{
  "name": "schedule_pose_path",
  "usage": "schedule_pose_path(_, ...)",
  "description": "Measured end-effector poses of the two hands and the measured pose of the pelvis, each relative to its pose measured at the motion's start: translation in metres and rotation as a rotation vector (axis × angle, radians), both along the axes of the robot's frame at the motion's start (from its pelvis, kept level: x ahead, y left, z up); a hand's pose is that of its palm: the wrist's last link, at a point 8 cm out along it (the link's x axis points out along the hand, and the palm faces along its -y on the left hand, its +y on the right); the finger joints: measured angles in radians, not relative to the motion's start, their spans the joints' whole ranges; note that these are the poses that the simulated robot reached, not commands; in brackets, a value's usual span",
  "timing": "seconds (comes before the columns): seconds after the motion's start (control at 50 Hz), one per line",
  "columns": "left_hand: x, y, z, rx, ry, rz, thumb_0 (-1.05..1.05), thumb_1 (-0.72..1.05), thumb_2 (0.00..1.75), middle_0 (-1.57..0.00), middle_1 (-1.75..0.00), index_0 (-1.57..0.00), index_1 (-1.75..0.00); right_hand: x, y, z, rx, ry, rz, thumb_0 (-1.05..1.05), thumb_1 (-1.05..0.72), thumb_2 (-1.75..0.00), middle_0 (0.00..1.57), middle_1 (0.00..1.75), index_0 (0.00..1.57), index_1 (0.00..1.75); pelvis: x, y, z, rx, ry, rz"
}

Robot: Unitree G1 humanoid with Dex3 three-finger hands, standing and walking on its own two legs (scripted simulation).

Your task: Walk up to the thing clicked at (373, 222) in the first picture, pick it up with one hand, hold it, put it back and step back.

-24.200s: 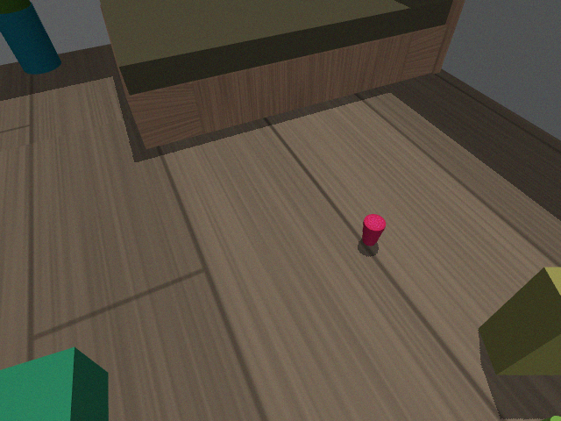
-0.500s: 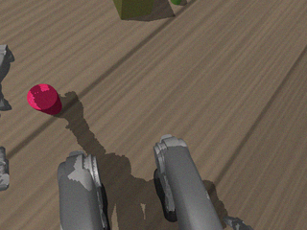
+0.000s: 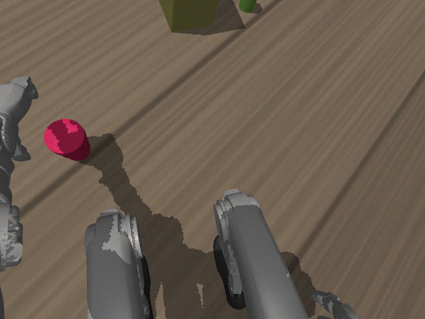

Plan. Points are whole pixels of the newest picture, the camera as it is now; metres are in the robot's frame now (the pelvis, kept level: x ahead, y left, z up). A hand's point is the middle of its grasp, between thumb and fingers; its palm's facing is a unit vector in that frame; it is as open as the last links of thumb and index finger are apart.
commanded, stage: withdraw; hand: left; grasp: from above
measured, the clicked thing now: (72, 144) +0.53 +0.27 -0.35
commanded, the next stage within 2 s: none
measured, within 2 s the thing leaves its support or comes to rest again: neither
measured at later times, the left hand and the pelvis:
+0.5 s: hand (16, 126) +0.49 +0.30 -0.12, palm faces -0.50 -0.04 -0.87, open 13.2 cm; pelvis +0.00 +0.00 +0.00, yaw +0 degrees
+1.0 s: hand (20, 129) +0.48 +0.29 -0.11, palm faces -0.49 -0.04 -0.87, open 13.1 cm; pelvis +0.00 +0.00 +0.01, yaw +0 degrees
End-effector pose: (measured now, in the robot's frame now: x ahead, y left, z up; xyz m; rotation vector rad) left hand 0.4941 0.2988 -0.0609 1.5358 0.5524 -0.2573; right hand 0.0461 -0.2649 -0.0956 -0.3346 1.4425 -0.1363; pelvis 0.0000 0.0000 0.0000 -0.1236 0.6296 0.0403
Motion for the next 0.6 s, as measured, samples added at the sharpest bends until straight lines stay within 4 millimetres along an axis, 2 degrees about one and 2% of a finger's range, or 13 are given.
schedule_pose_path(0.08, -0.002, -0.003, -0.016, -0.028, 0.009, -0.045, 0.00, -0.35, 0.84, -0.23, -0.86, -0.23, -0.85, -0.004, 0.000, -0.006, -0.004, 0.025, 0.021, 0.00, -0.92, -0.90, 0.20, 0.30, 0.20, 0.30, -0.001, -0.001, -0.007, -0.001, -0.003, 0.002)
schedule_pose_path(0.16, 0.007, -0.005, -0.023, -0.031, -0.060, -0.077, 0.00, -0.36, 0.85, -0.22, -0.88, -0.23, -0.87, -0.009, -0.002, -0.012, -0.022, 0.042, 0.023, 0.00, -0.92, -0.90, 0.20, 0.30, 0.20, 0.30, -0.001, -0.001, -0.018, -0.005, -0.005, 0.004)
schedule_pose_path(0.28, 0.019, -0.001, -0.007, -0.001, -0.153, -0.035, 0.00, -0.39, 0.88, -0.21, -0.89, -0.21, -0.88, -0.009, -0.003, -0.013, -0.030, 0.028, -0.008, 0.00, -0.92, -0.90, 0.20, 0.30, 0.20, 0.30, -0.001, 0.000, -0.019, -0.009, -0.003, 0.001)
schedule_pose_path(0.36, 0.018, 0.003, 0.008, 0.019, -0.116, 0.002, 0.00, -0.38, 0.88, -0.21, -0.88, -0.21, -0.88, -0.008, 0.000, -0.007, -0.017, 0.017, -0.028, 0.00, -0.92, -0.90, 0.20, 0.30, 0.20, 0.30, 0.000, 0.001, -0.010, -0.009, 0.003, -0.001)
schedule_pose_path(0.42, 0.012, 0.003, 0.011, 0.013, -0.055, 0.009, 0.00, -0.37, 0.86, -0.22, -0.87, -0.22, -0.86, -0.007, 0.003, -0.001, -0.004, 0.015, -0.032, 0.00, -0.92, -0.90, 0.20, 0.30, 0.20, 0.30, 0.001, 0.002, -0.002, -0.007, 0.005, -0.002)
schedule_pose_path(0.5, 0.004, -0.002, 0.002, -0.018, 0.008, -0.022, 0.00, -0.35, 0.85, -0.23, -0.86, -0.23, -0.85, -0.007, 0.004, 0.003, 0.001, 0.025, -0.014, 0.00, -0.92, -0.90, 0.20, 0.30, 0.20, 0.30, 0.002, 0.002, 0.003, -0.004, 0.005, -0.001)
schedule_pose_path(0.6, 0.006, -0.009, -0.015, -0.041, -0.022, -0.082, 0.00, -0.35, 0.84, -0.23, -0.86, -0.24, -0.85, -0.006, -0.002, 0.001, -0.026, 0.037, 0.014, 0.00, -0.92, -0.90, 0.20, 0.30, 0.20, 0.30, 0.002, 0.001, -0.006, -0.007, 0.003, 0.002)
